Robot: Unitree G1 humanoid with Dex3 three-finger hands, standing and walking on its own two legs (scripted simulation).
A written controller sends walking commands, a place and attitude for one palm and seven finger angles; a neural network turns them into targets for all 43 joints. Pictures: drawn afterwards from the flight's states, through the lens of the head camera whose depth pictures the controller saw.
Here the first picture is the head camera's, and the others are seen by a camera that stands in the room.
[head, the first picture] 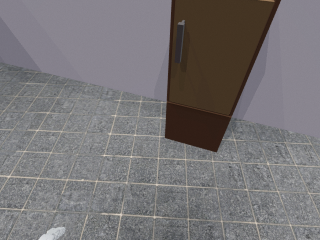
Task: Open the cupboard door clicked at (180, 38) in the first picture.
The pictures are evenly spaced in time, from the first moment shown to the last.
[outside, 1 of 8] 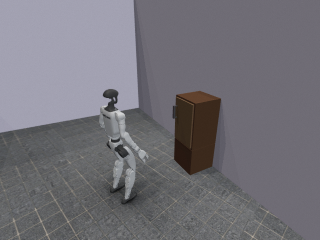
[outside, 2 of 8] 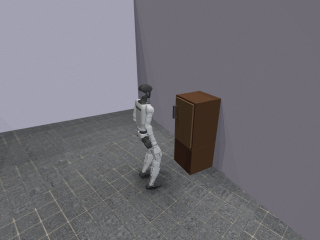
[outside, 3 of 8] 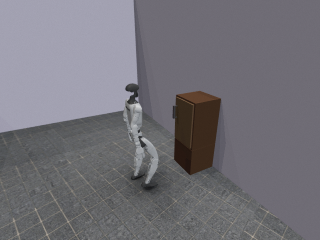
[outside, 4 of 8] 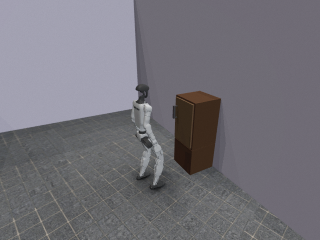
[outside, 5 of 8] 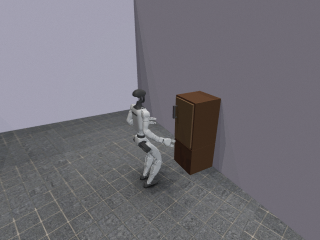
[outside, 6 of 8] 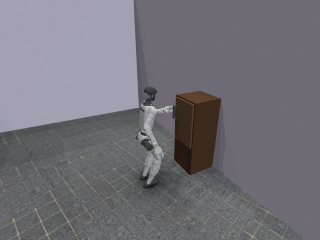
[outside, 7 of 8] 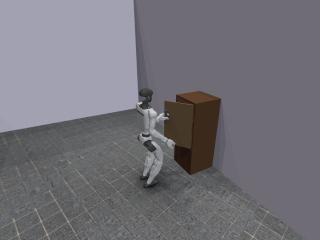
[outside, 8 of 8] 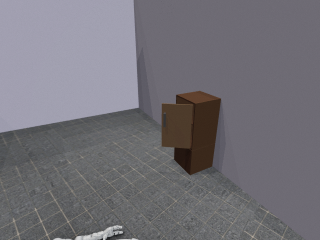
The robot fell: yes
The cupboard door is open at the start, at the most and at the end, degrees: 0 53 53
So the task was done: no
